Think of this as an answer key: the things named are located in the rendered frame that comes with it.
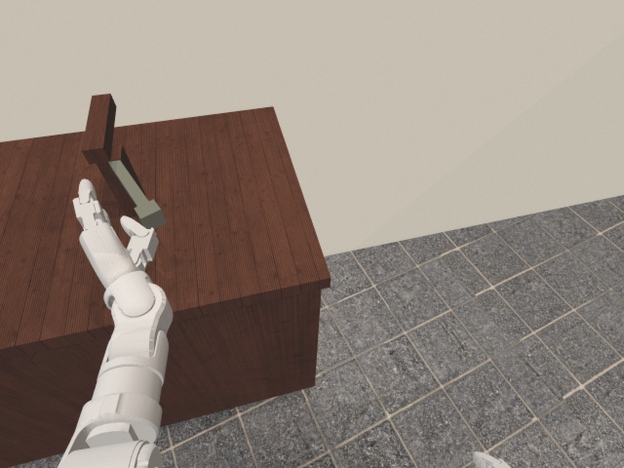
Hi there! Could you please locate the robot left forearm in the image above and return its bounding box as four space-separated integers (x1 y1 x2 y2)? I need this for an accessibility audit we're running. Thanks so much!
58 271 173 468

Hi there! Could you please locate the tap lever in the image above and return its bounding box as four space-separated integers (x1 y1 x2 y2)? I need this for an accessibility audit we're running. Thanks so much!
108 160 167 229

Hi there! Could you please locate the left robot upper arm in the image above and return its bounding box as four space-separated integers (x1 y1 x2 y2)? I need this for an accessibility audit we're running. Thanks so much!
59 440 163 468

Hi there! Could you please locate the counter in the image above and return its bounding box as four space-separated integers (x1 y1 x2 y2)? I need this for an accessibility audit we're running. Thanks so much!
0 94 331 468

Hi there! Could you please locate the robot left hand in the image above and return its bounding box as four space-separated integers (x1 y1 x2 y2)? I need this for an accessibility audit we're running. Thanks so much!
73 179 159 289

